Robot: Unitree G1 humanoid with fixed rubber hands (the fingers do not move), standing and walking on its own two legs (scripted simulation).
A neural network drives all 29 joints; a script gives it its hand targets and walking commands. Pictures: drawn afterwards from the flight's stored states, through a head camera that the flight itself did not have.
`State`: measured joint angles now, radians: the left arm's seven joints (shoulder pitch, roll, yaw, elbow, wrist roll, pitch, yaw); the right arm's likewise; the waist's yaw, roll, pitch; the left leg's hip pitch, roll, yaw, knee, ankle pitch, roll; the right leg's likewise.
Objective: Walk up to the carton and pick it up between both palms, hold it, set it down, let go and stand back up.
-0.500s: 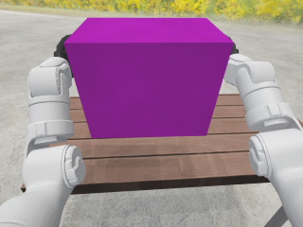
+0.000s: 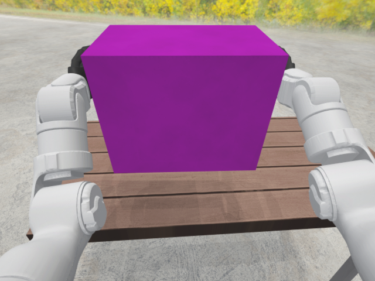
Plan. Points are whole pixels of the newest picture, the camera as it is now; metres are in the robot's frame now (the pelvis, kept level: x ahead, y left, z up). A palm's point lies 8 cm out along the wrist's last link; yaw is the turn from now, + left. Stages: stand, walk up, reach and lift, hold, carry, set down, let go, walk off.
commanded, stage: hold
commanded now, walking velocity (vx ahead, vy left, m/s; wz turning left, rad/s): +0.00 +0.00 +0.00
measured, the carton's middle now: (184, 99) +0.38 +0.01 +0.27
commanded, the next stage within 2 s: set down in 1.16 s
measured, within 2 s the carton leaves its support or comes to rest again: neither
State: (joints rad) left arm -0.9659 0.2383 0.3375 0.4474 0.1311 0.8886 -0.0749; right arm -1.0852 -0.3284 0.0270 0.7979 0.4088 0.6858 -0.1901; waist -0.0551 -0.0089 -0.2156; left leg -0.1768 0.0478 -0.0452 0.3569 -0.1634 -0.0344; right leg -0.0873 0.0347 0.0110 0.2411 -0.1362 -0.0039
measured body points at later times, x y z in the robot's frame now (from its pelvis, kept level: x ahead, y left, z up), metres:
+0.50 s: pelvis +0.00 +0.00 +0.00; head -0.09 +0.02 +0.44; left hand +0.38 +0.20 +0.31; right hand +0.38 -0.19 +0.31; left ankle +0.02 +0.14 -0.75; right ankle +0.00 -0.12 -0.75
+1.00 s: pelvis +0.00 +0.00 +0.00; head -0.09 +0.02 +0.44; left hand +0.38 +0.21 +0.31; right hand +0.39 -0.18 +0.31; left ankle +0.02 +0.14 -0.75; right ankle +0.00 -0.12 -0.75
